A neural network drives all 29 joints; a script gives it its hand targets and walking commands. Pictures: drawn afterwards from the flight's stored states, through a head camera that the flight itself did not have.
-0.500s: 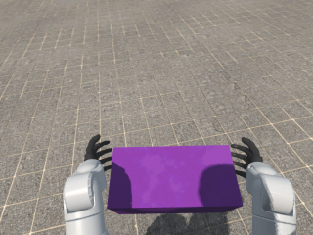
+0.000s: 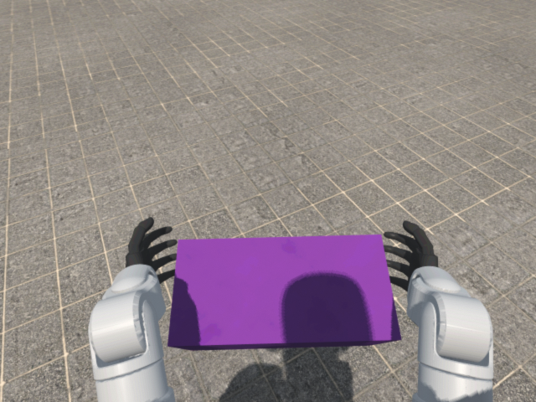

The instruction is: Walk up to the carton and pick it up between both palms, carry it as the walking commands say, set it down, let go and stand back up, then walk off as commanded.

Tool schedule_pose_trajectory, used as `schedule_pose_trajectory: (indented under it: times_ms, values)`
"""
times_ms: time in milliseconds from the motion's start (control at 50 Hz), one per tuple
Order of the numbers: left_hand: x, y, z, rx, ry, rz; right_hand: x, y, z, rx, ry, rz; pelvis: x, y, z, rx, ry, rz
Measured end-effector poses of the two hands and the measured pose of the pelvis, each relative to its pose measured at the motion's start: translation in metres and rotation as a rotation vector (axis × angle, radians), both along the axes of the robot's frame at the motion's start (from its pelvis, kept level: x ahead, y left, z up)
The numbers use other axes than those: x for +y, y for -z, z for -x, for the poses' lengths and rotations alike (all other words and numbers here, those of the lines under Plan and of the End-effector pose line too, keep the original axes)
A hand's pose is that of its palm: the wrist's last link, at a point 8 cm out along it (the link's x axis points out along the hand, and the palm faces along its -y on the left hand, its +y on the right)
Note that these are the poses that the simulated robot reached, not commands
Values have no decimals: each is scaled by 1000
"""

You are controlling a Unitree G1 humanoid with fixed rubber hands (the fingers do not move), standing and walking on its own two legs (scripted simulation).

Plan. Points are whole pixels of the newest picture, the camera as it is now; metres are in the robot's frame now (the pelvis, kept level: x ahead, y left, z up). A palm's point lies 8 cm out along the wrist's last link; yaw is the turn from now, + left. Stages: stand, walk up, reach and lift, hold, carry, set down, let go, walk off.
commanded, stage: carry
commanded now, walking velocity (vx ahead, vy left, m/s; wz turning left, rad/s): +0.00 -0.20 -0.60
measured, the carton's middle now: (280, 296) +0.28 +0.01 +0.01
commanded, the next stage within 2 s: none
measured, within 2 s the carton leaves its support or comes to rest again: neither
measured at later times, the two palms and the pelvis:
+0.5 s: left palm (304, 291) +0.24 -0.01 +0.10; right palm out of the picture +0.13 -0.36 +0.11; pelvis -0.06 -0.13 +0.02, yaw -16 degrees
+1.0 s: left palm out of the picture +0.16 -0.28 +0.07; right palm out of the picture -0.05 -0.59 +0.09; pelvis -0.17 -0.30 +0.00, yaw -30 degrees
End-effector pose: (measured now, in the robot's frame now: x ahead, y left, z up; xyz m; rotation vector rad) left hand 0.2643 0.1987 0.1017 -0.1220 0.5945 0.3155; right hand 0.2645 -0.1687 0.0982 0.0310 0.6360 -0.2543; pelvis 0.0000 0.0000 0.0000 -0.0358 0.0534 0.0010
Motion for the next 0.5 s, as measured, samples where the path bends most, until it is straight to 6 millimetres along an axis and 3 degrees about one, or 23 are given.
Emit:
schedule_pose_trajectory:
  times_ms: [80, 160, 240, 320, 500]
  values:
    - [-61, 18, -1, 90, 56, -56, -60, 35, 18, 89, 44, -32, -30, 6, 4, 6, 30, -15]
    - [-104, 36, 2, 183, 133, -52, -100, 47, 51, 183, 136, -45, -54, -1, 16, 17, 82, -35]
    - [-133, 44, 1, 139, 181, 45, -126, 28, 72, 135, 227, -2, -78, -2, 31, 26, 116, -25]
    - [-156, 39, 5, 44, 215, 95, -147, 2, 82, 41, 244, 61, -96, 2, 40, 33, 147, -10]
    - [-212, 3, 22, 68, 285, 60, -195, -14, 131, 72, 311, 34, -133, -24, 55, -11, 271, 42]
